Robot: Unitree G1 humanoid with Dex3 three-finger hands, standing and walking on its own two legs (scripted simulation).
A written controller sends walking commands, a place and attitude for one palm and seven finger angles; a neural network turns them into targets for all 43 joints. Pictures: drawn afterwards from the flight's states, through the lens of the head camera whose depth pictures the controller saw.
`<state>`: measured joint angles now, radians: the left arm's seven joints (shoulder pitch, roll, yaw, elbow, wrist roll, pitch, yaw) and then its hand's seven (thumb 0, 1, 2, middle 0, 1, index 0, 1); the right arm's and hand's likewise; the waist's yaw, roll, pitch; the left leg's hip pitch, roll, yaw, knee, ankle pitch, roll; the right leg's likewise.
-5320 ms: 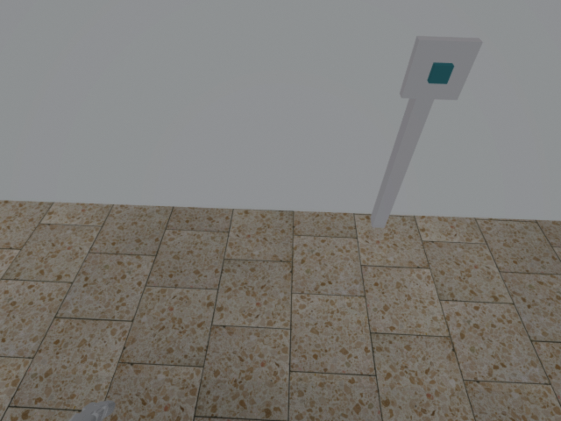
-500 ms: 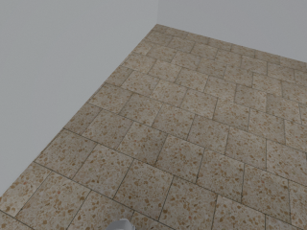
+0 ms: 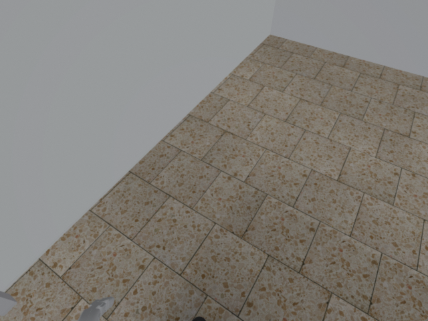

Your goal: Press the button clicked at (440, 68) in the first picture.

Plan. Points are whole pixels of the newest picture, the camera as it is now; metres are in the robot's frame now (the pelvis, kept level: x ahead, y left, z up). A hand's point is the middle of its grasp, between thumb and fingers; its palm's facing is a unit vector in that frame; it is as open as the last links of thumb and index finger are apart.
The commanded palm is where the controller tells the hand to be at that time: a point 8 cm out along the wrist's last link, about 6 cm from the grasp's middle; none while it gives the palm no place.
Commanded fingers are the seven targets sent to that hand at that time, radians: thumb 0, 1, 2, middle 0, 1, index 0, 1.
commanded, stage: turn to face it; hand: left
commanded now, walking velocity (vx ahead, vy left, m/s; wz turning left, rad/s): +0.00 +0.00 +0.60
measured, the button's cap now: out of the picture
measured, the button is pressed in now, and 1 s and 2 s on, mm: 0 0 0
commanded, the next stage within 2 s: take the last steps up to it in 1.40 s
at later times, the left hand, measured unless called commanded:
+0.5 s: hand out of the picture -0.06 +0.19 -0.17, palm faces +0.38 -0.89 -0.26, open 7.4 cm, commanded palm none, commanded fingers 0.00 0.90 0.90 -0.20 -0.30 -0.20 -0.30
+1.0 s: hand out of the picture +0.04 +0.22 -0.13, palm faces +0.56 -0.77 -0.32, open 7.4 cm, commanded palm none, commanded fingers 0.00 0.90 0.90 -0.20 -0.30 -0.20 -0.30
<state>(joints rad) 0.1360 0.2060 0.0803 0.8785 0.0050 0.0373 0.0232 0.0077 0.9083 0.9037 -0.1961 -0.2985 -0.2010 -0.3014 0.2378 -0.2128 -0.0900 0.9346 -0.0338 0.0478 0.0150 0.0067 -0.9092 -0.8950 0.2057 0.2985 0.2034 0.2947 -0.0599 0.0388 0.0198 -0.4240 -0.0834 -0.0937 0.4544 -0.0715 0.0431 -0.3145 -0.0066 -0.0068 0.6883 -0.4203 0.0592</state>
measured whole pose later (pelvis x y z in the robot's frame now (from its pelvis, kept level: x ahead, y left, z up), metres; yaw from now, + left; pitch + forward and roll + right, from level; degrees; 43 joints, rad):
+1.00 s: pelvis +0.04 -0.03 -0.01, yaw +37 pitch +0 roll +1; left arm 0.12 0.20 0.04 0.82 0.01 0.00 0.01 0.01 0.91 0.90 -0.20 -0.30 -0.20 -0.30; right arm 0.21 -0.26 -0.09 0.91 -0.02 0.06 0.01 0.01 -0.91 -0.90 0.21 0.30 0.20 0.29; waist -0.04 0.07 0.07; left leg -0.38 -0.05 -0.12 0.79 -0.45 -0.04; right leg -0.31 -0.04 -0.07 0.62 -0.31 0.01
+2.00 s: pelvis +0.05 -0.01 +0.00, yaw +57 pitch -2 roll +1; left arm 0.25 0.15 0.04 1.00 0.03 -0.04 0.00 0.01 0.91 0.90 -0.20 -0.30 -0.20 -0.30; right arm 0.42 -0.19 -0.05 1.11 -0.02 0.01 0.00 0.01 -0.92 -0.90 0.20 0.30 0.20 0.29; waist -0.03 0.05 -0.01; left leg -0.24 -0.02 0.02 0.68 -0.42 0.03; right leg -0.24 -0.05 -0.11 0.56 -0.26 -0.01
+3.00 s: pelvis +0.11 +0.30 +0.00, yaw +57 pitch -2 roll +0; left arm 0.14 0.16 0.04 1.01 0.01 0.01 0.02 0.01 0.91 0.90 -0.19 -0.30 -0.20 -0.30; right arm 0.41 -0.09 -0.02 1.14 -0.03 -0.03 -0.03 0.00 -0.91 -0.90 0.20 0.30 0.20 0.29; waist -0.05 0.00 0.05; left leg -0.04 -0.01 0.20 0.41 -0.34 0.05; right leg -0.39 -0.06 -0.07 0.64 -0.18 0.02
